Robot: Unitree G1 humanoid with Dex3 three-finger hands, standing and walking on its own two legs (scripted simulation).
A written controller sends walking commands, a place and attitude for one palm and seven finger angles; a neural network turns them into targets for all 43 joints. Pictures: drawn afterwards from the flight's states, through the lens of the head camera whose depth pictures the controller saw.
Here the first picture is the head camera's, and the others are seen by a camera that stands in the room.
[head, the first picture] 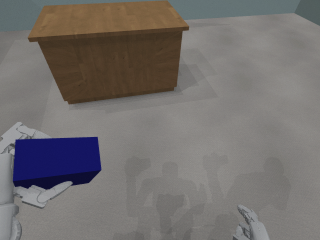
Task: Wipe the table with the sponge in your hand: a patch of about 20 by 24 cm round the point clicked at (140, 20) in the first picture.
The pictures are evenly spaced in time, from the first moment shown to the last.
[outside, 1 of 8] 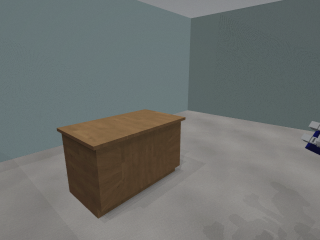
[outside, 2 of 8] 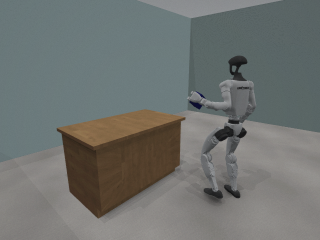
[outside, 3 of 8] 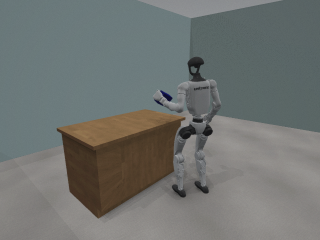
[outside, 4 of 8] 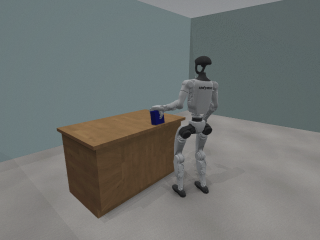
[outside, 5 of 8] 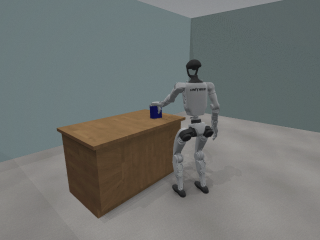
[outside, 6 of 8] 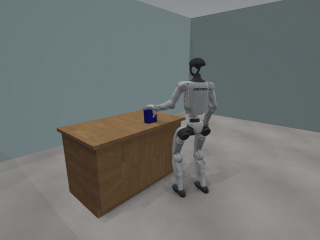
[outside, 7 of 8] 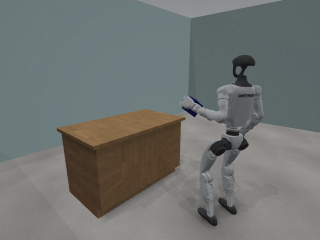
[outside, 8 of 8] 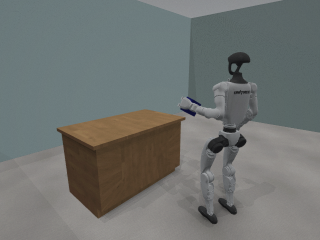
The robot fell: no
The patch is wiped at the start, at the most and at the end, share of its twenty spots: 0.00 0.95 0.95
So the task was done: yes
